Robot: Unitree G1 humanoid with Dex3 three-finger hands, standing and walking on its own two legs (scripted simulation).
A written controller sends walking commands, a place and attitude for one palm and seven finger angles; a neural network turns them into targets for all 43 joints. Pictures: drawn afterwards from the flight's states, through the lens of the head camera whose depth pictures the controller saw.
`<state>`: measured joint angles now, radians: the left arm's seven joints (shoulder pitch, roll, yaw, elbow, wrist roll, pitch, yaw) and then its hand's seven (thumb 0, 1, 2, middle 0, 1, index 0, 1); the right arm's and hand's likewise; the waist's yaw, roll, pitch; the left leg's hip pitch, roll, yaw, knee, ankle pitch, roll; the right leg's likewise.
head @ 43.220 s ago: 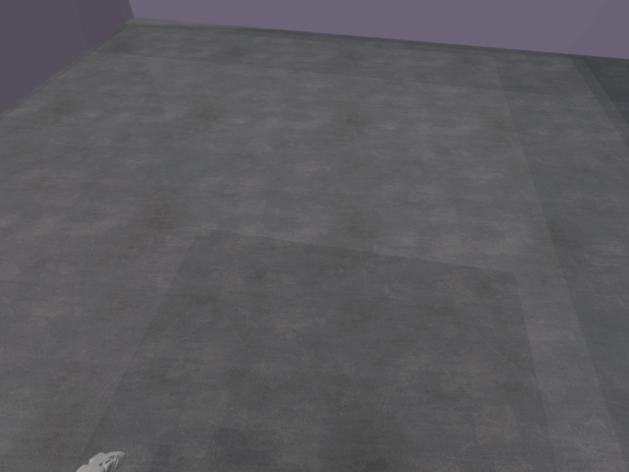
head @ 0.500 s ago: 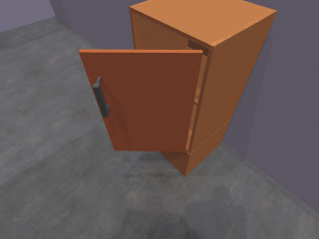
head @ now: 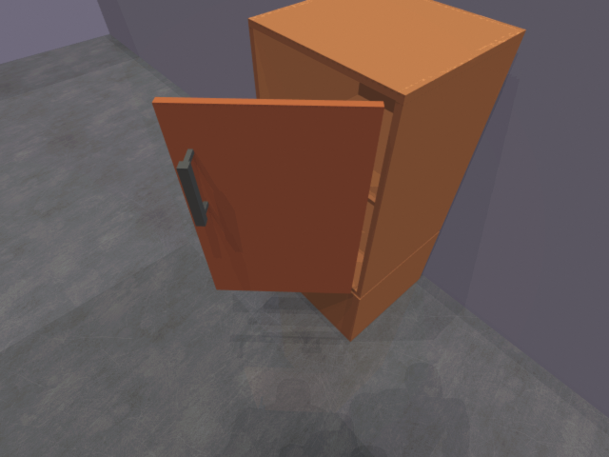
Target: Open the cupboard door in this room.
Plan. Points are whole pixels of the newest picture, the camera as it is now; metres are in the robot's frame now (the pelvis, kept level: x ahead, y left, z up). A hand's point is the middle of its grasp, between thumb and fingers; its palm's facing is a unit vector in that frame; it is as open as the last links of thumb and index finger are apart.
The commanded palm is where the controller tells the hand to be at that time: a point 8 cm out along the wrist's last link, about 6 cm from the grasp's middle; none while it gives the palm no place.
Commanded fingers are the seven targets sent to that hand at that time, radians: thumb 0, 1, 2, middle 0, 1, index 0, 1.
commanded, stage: look again from close up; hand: left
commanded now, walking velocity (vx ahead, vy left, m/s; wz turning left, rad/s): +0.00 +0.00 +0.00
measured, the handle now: (195, 189) +0.58 +0.25 -0.02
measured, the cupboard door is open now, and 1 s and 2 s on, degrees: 47 47 47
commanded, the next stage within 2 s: raise the hand with hooked fingers in 0.22 s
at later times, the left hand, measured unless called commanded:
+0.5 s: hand (171, 419) +0.17 +0.19 -0.04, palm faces +0.27 -0.96 -0.11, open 7.5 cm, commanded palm +0.11 +0.23 -0.07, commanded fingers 0.00 0.67 0.80 -0.22 -0.45 -0.22 -0.45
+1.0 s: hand (157, 422) +0.17 +0.21 -0.05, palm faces +0.00 -1.00 -0.05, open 10.2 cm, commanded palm +0.14 +0.27 -0.05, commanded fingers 0.00 0.08 0.55 -0.26 -0.82 -0.26 -0.82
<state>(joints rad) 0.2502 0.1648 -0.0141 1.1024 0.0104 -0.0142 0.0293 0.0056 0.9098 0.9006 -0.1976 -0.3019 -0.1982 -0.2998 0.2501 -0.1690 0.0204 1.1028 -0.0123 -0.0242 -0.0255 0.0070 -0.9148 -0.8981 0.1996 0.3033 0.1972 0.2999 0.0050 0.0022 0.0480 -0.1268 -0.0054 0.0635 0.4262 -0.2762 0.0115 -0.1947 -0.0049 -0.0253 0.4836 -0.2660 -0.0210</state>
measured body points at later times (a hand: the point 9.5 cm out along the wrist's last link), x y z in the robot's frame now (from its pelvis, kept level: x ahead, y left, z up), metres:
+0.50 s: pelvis -0.01 -0.01 -0.01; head +0.00 -0.03 +0.44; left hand +0.15 +0.24 -0.03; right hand +0.10 -0.26 -0.13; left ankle -0.03 +0.11 -0.74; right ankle +0.00 -0.10 -0.74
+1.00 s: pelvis -0.05 -0.01 -0.10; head +0.02 +0.00 +0.35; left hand +0.17 +0.26 -0.05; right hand +0.16 -0.21 -0.18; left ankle -0.03 +0.11 -0.74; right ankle +0.00 -0.10 -0.74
